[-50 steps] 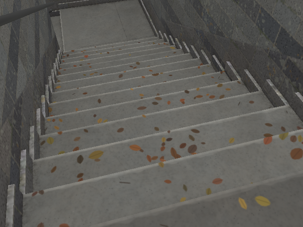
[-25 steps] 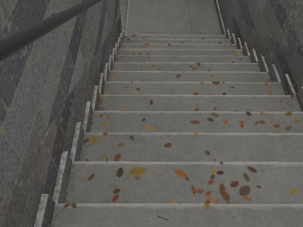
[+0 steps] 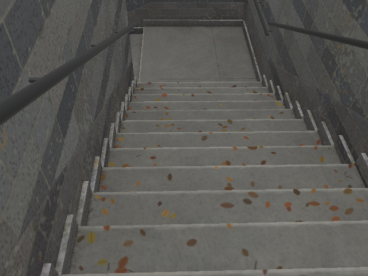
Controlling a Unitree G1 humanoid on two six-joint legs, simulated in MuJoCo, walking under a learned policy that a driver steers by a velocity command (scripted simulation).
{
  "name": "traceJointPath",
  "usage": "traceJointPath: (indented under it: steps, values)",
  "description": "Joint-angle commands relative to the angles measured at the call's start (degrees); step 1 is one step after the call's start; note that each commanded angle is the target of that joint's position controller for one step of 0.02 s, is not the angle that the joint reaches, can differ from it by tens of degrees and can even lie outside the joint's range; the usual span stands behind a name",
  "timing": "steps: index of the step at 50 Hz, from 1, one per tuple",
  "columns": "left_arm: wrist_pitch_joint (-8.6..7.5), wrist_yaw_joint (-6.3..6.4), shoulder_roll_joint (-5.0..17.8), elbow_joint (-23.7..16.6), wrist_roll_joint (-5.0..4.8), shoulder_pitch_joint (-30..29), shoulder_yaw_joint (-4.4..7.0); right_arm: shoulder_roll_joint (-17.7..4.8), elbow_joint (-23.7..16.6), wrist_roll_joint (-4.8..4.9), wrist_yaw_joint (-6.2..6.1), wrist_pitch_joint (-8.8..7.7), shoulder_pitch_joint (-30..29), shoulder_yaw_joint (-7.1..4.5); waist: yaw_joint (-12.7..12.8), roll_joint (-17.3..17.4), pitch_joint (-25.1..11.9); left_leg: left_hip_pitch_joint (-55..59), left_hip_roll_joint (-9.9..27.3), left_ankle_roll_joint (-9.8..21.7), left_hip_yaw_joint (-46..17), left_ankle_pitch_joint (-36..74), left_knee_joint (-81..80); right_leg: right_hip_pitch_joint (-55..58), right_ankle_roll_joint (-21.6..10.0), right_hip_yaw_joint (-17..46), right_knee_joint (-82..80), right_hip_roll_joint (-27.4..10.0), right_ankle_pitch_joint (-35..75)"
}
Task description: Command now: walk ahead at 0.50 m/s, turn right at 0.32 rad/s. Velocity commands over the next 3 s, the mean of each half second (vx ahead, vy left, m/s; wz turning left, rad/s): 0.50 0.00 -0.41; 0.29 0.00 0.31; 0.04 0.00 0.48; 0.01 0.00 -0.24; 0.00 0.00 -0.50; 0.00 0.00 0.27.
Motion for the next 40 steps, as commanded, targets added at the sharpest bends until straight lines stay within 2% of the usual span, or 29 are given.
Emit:
traceJointPath:
  steps: [1, 3, 5, 6, 7, 8, 9, 10, 11, 12, 13, 15, 16, 18, 19, 20, 22, 25, 28, 30, 32, 33, 34, 35, 36, 37, 38, 39, 40]
  values:
    - [-1.69, 1.02, 1.27, -5.46, -0.75, -9.84, -0.98, -5.24, 0.05, -0.61, -0.53, -0.88, 3.54, -0.38, -3.78, 4.91, 10.63, -8.25, 13.00, 2.30, -5.64, 37.43, 0.80, 2.54, -1.04, -1.45, -7.45, -1.50, -1.47]
    - [-1.73, 2.34, 1.95, -1.84, -0.50, -0.78, -0.81, -5.04, 1.72, -1.81, -1.66, 0.26, 4.33, 0.34, -0.98, 2.51, 7.52, -0.31, 13.43, 2.16, -4.34, 51.55, 14.12, 6.30, -1.93, -3.61, -14.58, -1.90, -3.56]
    - [-1.70, 3.18, 3.31, 5.16, 1.37, 21.08, 0.19, -5.74, 1.53, -0.54, -1.06, 1.28, 0.60, 0.53, 9.96, -2.04, -2.51, -9.60, 10.02, 0.97, 1.10, 51.74, 48.16, 30.87, -5.43, -8.56, -18.49, 0.21, -2.11]
    - [-1.57, 2.84, 7.51, 6.21, 1.41, 25.84, 1.54, -4.36, -2.28, 1.21, -0.14, 0.95, -1.65, -0.30, 10.94, -14.27, -5.68, -38.11, 2.49, -1.78, 5.59, -0.46, 74.54, 55.26, -10.47, 3.31, -2.00, -8.77, 18.52]
    - [-1.11, 2.11, 8.42, 3.69, -0.39, 27.54, 1.36, -6.37, -5.03, 4.23, -0.18, 0.20, 2.20, -0.43, 9.72, -11.42, -18.92, -54.69, 4.99, -3.29, 0.50, -9.70, 83.04, 74.92, -17.81, 18.58, 12.30, -19.59, 34.32]
    - [-0.49, 1.91, 10.07, 2.60, -2.62, 26.75, 2.34, -8.48, -7.02, 2.56, -0.33, 0.28, -2.23, 0.01, 12.43, -3.49, -21.60, -61.57, 7.14, -4.00, 0.04, -4.68, 82.14, 74.29, -23.24, 23.60, 5.21, -21.82, 17.98]
    - [-0.02, 3.53, 11.51, 1.45, -2.48, 21.70, 2.83, -6.70, -8.42, 1.01, -0.40, 0.22, -6.48, 0.94, 11.45, -1.52, -16.91, -66.80, 7.68, -5.01, -0.79, -0.20, 78.27, 63.86, -26.90, 31.96, -6.31, -24.46, -15.49]
    - [0.10, 4.38, 7.69, 1.06, -2.49, 19.08, 1.46, -7.78, -8.71, -1.12, -0.04, 0.62, -12.82, 0.69, 10.61, 5.86, -8.48, -64.58, 10.21, -5.79, -1.89, 1.69, 70.54, 49.02, -23.65, 31.79, -10.83, -21.47, -28.19]
    - [-0.26, 4.13, 6.10, 1.14, -1.06, 16.68, 0.16, -7.75, -7.94, -2.56, 0.90, 1.51, -11.20, 0.16, 6.00, 9.26, -2.73, -57.77, 12.37, -4.72, -4.28, 4.08, 60.04, 34.14, -21.64, 30.15, -10.69, -19.96, -34.07]
    - [-1.33, 3.72, 4.61, 2.02, -0.65, 14.10, -0.70, -6.90, -6.83, -2.53, 1.31, 2.67, -10.85, -0.06, 2.49, 10.49, 3.19, -50.89, 13.92, -5.49, -4.97, 15.36, 45.48, 19.68, -18.10, 25.74, -10.89, -14.92, -32.89]
    - [-2.21, 3.77, 6.58, 1.36, -1.04, 11.78, -0.34, -5.46, -7.68, -2.15, 1.64, 3.95, -13.22, 0.21, 1.00, 8.59, 6.82, -40.37, 12.86, -6.65, -2.38, 23.27, 32.90, 6.32, -16.24, 19.94, -14.49, -9.04, -26.86]
    - [-2.26, 3.99, 7.69, 2.29, -1.69, 12.91, -0.10, -1.67, -6.73, -3.41, 2.94, 4.60, -11.90, 1.01, 0.93, 1.03, 1.82, -28.92, 11.20, -7.70, 1.44, 33.62, 25.16, 2.72, -14.93, 16.37, -13.72, -5.05, -13.72]
    - [-2.15, 3.95, 7.16, 3.18, -1.77, 14.12, 0.06, -0.90, -4.03, -2.67, 3.49, 4.75, -5.84, 0.83, -0.35, -3.11, -1.84, -29.06, 11.83, -6.77, 1.03, 41.67, 27.13, 6.67, -15.06, 15.59, -10.01, -5.19, -7.80]
    - [-2.37, 4.43, 3.41, 3.85, -2.33, 17.98, -0.64, -5.02, -7.62, -1.16, 3.62, 3.94, -16.56, -0.98, 3.75, -0.40, -0.03, -41.93, 13.21, -5.64, -3.61, 51.74, 18.48, 17.12, -14.84, 20.03, -4.90, -4.12, -18.12]
    - [-2.33, 4.61, 2.87, 3.46, -2.39, 20.04, -0.90, -6.03, -8.96, -1.87, 3.73, 3.71, -21.43, -1.46, 5.97, 1.22, 0.54, -47.24, 13.05, -5.63, -4.25, 50.66, 14.94, 21.85, -15.31, 22.45, -3.89, -3.96, -25.14]
    - [-2.18, 5.21, 2.05, 3.70, -2.14, 19.68, -1.02, -4.78, -9.67, -2.79, 4.32, 3.75, -23.20, -1.01, 6.05, 1.35, 1.78, -45.44, 12.13, -5.97, -3.53, 56.02, 7.93, 18.66, -14.36, 21.13, -2.51, -1.45, -34.14]
    - [-2.03, 5.22, 2.17, 3.31, -1.78, 19.32, -1.48, -1.90, -10.09, -2.35, 5.18, 3.68, -24.85, -0.44, 6.58, -0.31, 1.82, -38.26, 10.59, -5.38, -2.64, 62.33, 4.13, 14.35, -12.91, 20.90, 0.28, -0.73, -43.07]
    - [-2.00, 5.67, 3.04, 2.42, -0.83, 19.67, -1.71, -1.42, -10.70, -2.51, 5.59, 3.18, -28.04, -0.02, 8.62, -1.02, 4.09, -31.27, 9.02, -4.35, -0.15, 63.74, -0.49, 9.23, -10.60, 17.67, 3.67, -0.12, -43.05]
    - [-1.81, 6.36, 2.94, 4.41, 0.60, 22.67, -2.03, -1.03, -12.64, -0.96, 5.71, 2.63, -32.10, 0.25, 13.32, -2.57, 7.98, -33.82, 8.74, -3.71, -0.67, 56.13, -9.14, 17.18, -10.45, 16.84, 9.61, -0.33, -36.02]
    - [-1.64, 7.35, 2.94, 5.94, 1.33, 22.61, -2.18, -0.97, -11.42, 0.88, 4.76, 1.80, -28.95, 0.07, 13.14, -0.81, 9.80, -30.33, 10.72, -2.50, -1.23, 57.33, -20.07, 20.62, -10.12, 15.60, 15.11, -0.71, -31.79]
    - [-1.50, 7.54, 3.38, 8.28, 1.19, 24.33, -2.37, -2.30, -6.94, 0.75, 3.64, 1.72, -19.71, -0.62, 10.95, 3.13, 7.38, -19.51, 9.21, -1.59, 1.93, 54.03, -24.91, 22.20, -8.99, 11.34, 28.29, -0.67, -19.83]
    - [-1.69, 6.80, 3.42, 8.68, 0.52, 22.71, -2.67, -1.90, -2.55, -0.44, 3.44, 1.70, -6.45, -0.95, 4.94, 4.18, 1.59, -4.24, 6.09, -0.32, 7.50, 60.38, -20.88, 16.65, -7.38, 5.38, 41.74, 0.19, -12.61]
    - [-2.24, 5.93, 4.14, 8.29, -0.37, 21.99, -2.13, -6.41, 1.50, -0.63, 3.82, 1.80, 4.62, -2.15, -0.27, 8.78, -2.37, 13.20, 12.77, 3.17, -0.80, 71.50, -17.37, 1.58, -3.63, 0.27, 62.76, 4.55, -33.66]
    - [-2.30, 6.58, 1.86, 7.49, -3.68, 29.20, -2.05, -9.71, 2.31, -0.42, 5.03, 2.13, 9.69, -2.64, 2.52, 17.15, -15.12, 38.33, 29.68, 12.03, -17.00, 105.66, 5.02, -17.85, 1.11, -3.90, 87.49, 8.22, -79.86]
    - [-1.93, 7.31, 5.03, 5.60, -2.57, 26.16, -2.66, -9.86, 0.87, 3.04, 5.71, 2.38, 9.47, -3.12, -0.32, 11.52, -21.58, 40.49, 31.99, 16.77, -22.50, 98.36, 2.16, -25.52, 1.18, -3.62, 88.93, 4.38, -74.67]
    - [-1.66, 7.18, 5.03, 2.65, -1.39, 15.59, -2.99, -11.21, -1.87, 3.37, 4.18, 2.97, 4.14, -3.69, -2.33, 11.08, -16.81, 31.71, 32.47, 21.20, -27.00, 70.40, -7.82, -32.13, 1.93, -5.56, 87.40, 3.05, -68.03]
    - [-1.58, 6.72, 5.66, 1.13, 0.26, 7.24, -2.83, -9.05, -2.87, 2.18, 3.02, 3.74, -2.31, -2.78, -0.44, 1.89, -6.78, 15.21, 29.68, 19.36, -26.83, 49.79, -15.70, -30.19, 1.55, -2.87, 77.27, -0.24, -58.02]
    - [-0.44, 6.51, 5.45, 0.24, 0.91, 3.04, -2.49, -8.16, -3.64, 1.26, 2.72, 4.13, -4.90, -1.99, 0.96, 1.35, -0.06, 0.58, 28.27, 18.93, -27.00, 54.48, -16.75, -24.64, 1.64, -2.88, 71.38, -1.20, -55.82]
    - [0.44, 6.43, 4.61, 0.53, 1.56, 3.14, -2.29, -7.41, -3.11, 0.45, 2.68, 3.14, -5.91, -1.02, 4.91, -4.11, 4.14, -9.74, 24.44, 15.90, -22.85, 57.25, -17.07, -19.98, 2.23, -0.63, 57.73, -2.78, -47.73]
